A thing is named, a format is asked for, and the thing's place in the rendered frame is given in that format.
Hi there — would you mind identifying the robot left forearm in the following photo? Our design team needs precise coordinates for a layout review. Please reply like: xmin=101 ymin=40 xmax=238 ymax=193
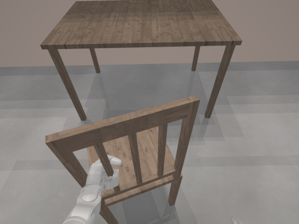
xmin=63 ymin=184 xmax=101 ymax=224

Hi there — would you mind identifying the table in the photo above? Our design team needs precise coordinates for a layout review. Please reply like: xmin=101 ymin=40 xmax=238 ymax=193
xmin=40 ymin=0 xmax=242 ymax=121

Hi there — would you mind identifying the robot left hand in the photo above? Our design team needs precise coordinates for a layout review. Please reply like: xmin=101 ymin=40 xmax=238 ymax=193
xmin=86 ymin=155 xmax=121 ymax=191

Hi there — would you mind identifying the chair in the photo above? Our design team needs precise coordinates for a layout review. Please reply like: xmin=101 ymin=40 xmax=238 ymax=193
xmin=45 ymin=95 xmax=200 ymax=224

